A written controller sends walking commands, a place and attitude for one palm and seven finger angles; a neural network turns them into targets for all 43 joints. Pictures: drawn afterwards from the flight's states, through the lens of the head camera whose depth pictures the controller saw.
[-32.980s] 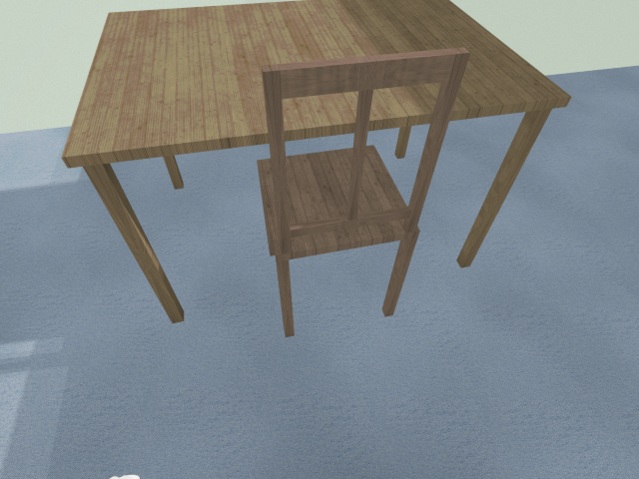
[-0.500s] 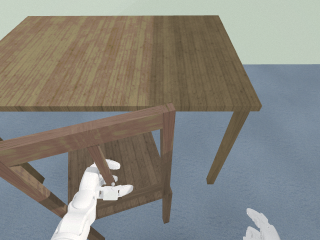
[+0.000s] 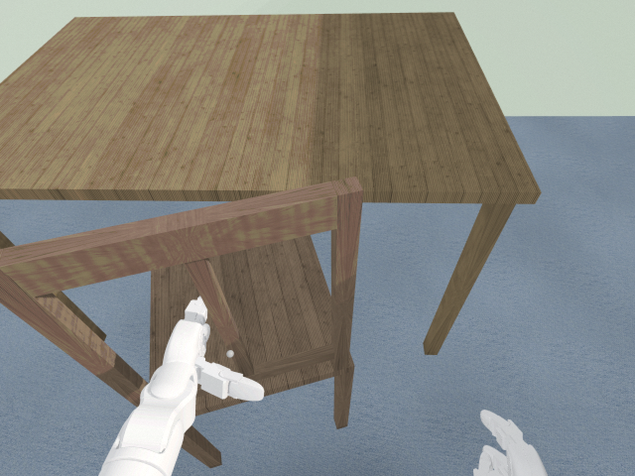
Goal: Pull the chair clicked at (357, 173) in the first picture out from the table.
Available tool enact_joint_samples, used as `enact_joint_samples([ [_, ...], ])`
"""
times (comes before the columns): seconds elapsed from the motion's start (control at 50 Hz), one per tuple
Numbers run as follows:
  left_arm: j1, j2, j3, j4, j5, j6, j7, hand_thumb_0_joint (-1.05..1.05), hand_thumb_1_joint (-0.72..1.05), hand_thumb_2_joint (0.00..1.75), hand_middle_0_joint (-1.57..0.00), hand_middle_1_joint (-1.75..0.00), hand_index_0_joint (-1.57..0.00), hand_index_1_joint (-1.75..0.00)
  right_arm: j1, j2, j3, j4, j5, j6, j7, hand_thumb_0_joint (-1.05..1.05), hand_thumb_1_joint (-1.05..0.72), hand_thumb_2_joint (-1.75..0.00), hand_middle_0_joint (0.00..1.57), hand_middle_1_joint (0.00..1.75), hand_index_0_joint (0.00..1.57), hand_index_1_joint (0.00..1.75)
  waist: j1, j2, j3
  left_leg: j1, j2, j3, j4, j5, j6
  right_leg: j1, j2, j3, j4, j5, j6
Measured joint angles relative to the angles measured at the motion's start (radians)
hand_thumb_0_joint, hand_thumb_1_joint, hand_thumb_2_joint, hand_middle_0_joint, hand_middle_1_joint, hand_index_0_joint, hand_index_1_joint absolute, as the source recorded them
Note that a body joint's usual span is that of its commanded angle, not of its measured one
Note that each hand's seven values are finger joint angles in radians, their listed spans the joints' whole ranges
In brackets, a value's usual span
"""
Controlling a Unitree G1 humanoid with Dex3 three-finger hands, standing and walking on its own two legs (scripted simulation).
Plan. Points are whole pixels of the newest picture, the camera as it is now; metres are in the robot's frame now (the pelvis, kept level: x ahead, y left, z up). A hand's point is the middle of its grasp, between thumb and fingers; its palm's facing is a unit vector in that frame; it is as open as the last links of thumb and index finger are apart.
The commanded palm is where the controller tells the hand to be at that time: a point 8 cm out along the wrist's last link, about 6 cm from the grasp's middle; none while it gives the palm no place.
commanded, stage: draw the fingers out of the gap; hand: left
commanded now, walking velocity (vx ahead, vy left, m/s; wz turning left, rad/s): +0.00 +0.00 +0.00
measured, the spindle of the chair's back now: (227, 326) +0.33 +0.14 -0.02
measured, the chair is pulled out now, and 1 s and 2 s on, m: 0.15 0.15 0.15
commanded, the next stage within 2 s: draw the hand back to the body in 0.80 s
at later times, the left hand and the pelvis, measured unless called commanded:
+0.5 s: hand (215, 411) +0.22 +0.14 -0.04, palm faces +0.02 -0.99 -0.16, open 17.5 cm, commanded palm +0.20 +0.19 -0.01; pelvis +0.01 -0.01 -0.01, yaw +1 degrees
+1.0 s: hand (204, 464) +0.16 +0.14 -0.03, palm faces +0.08 -0.99 -0.11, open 17.5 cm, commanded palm +0.13 +0.20 +0.00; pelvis +0.01 -0.01 -0.02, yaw +2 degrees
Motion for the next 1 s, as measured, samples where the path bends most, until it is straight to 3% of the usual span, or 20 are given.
enact_joint_samples([
  [0.1, 0.018, -0.006, 0.01, -0.005, 0.001, 0.007, -0.004, -0.01, -0.54, 0.21, -0.02, -0.04, -0.02, -0.04, 0.001, -0.006, 0.0, -0.006, -0.002, 0.002, 0.002, 0.01, -0.9, -0.9, 0.21, 0.3, 0.2, 0.3, -0.005, -0.008, -0.013, -0.005, 0.001, 0.003, 0.001, -0.001, -0.002, -0.009, 0.001, 0.003, 0.005, -0.002, -0.002],
  [0.2, 0.122, 0.005, 0.019, -0.078, 0.002, 0.019, -0.01, -0.01, -0.54, 0.21, -0.01, -0.01, -0.01, -0.01, 0.011, -0.006, -0.004, -0.036, -0.001, 0.003, 0.006, 0.02, -0.9, -0.9, 0.21, 0.3, 0.2, 0.3, -0.01, -0.014, -0.018, -0.003, 0.006, 0.005, 0.003, -0.007, -0.005, -0.009, 0.006, 0.006, 0.007, -0.007, -0.005],
  [0.3, 0.238, 0.023, 0.0, -0.184, -0.003, 0.001, -0.01, -0.01, -0.54, 0.21, -0.01, 0.0, -0.01, 0.0, 0.017, -0.01, -0.007, -0.051, -0.001, -0.019, -0.003, 0.02, -0.9, -0.9, 0.2, 0.3, 0.2, 0.3, -0.003, -0.009, -0.017, -0.003, 0.006, -0.006, 0.015, -0.017, -0.007, -0.001, 0.007, -0.006, 0.012, -0.017, -0.007],
  [0.52, 0.371, 0.029, -0.042, -0.315, -0.004, 0.005, -0.032, -0.01, -0.54, 0.21, 0.0, 0.0, 0.0, 0.0, -0.001, -0.005, 0.007, -0.071, -0.003, -0.07, -0.015, 0.02, -0.9, -0.9, 0.2, 0.3, 0.2, 0.3, 0.008, 0.002, -0.024, -0.025, -0.001, -0.031, 0.052, -0.037, -0.009, -0.011, -0.002, -0.029, 0.042, -0.043, -0.008],
  [0.78, 0.593, 0.026, -0.061, -0.489, 0.018, 0.011, -0.024, -0.01, -0.54, 0.21, 0.0, 0.0, 0.0, 0.0, 0.016, 0.016, 0.004, -0.107, -0.007, -0.079, -0.018, 0.02, -0.9, -0.9, 0.21, 0.3, 0.2, 0.3, 0.012, 0.001, -0.052, -0.05, 0.0, -0.04, 0.095, -0.065, -0.012, -0.031, -0.002, -0.038, 0.081, -0.072, -0.012],
  [0.94, 0.681, 0.037, -0.063, -0.551, 0.019, -0.02, -0.035, -0.01, -0.54, 0.21, 0.0, 0.0, 0.0, 0.0, 0.019, 0.016, -0.006, -0.108, -0.005, -0.094, -0.031, 0.02, -0.9, -0.9, 0.21, 0.3, 0.2, 0.3, 0.016, 0.008, -0.056, -0.081, 0.0, -0.049, 0.132, -0.077, -0.013, -0.056, -0.002, -0.049, 0.111, -0.083, -0.014],
  [1.0, 0.698, 0.033, -0.04, -0.574, -0.038, -0.125, -0.06, -0.01, -0.54, 0.21, 0.0, 0.0, 0.0, 0.0, 0.017, 0.02, -0.01, -0.096, -0.005, -0.127, -0.032, 0.02, -0.9, -0.9, 0.21, 0.3, 0.2, 0.3, 0.018, 0.003, -0.055, -0.109, 0.002, -0.053, 0.159, -0.084, -0.015, -0.081, -0.002, -0.053, 0.134, -0.089, -0.018],
])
